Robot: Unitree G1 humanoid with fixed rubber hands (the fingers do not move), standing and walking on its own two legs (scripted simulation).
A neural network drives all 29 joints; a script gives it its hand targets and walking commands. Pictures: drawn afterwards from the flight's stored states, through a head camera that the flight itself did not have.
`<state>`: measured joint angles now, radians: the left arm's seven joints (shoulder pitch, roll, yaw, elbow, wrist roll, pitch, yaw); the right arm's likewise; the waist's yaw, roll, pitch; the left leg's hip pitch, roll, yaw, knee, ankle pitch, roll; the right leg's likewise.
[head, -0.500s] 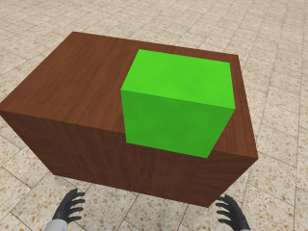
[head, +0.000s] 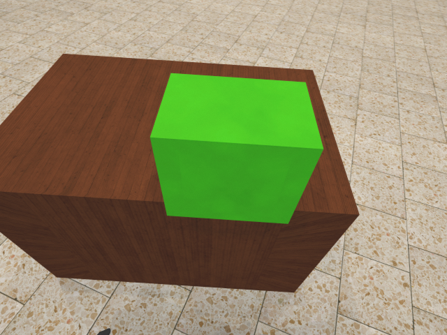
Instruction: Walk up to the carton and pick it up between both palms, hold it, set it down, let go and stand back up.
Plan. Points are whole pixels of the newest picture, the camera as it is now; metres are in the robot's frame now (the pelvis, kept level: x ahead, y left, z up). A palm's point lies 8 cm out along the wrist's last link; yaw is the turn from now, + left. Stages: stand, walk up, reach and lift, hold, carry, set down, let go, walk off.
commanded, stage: stand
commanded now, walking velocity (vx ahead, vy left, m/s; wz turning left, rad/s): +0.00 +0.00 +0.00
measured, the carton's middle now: (232, 152) +0.47 -0.04 +0.03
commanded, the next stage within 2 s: none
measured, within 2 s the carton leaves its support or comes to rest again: neither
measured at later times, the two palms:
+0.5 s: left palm out of the picture +0.07 +0.23 -0.13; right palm out of the picture +0.02 -0.25 -0.13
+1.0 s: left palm out of the picture +0.07 +0.23 -0.14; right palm out of the picture -0.01 -0.22 -0.14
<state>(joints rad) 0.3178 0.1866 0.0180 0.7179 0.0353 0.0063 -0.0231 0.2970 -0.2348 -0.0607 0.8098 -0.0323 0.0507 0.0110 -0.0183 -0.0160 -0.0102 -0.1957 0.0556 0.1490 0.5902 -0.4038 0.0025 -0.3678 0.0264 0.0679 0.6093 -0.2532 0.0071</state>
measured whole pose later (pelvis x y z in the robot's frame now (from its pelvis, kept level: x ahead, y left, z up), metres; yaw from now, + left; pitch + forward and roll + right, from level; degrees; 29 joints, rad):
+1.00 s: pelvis +0.02 +0.01 +0.00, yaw -4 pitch -1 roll +1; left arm 0.28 0.15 0.03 0.98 0.03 0.01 0.05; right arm 0.31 -0.16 -0.04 1.07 -0.03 0.04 -0.04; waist -0.02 -0.01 0.02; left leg -0.09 0.06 0.22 0.54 -0.42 0.00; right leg -0.32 0.05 0.14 0.62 -0.28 0.01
